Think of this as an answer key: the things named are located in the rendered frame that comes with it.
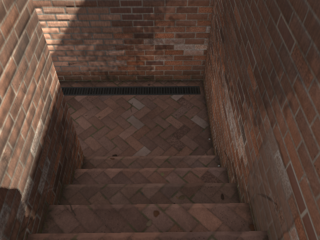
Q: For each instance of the stairs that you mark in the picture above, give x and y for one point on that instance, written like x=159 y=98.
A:
x=150 y=198

